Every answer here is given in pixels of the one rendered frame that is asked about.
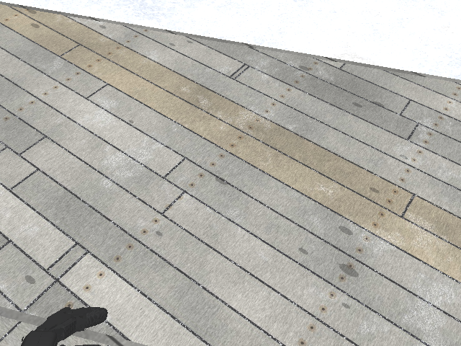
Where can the left robot hand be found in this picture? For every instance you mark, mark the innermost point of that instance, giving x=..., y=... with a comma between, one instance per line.
x=63, y=324

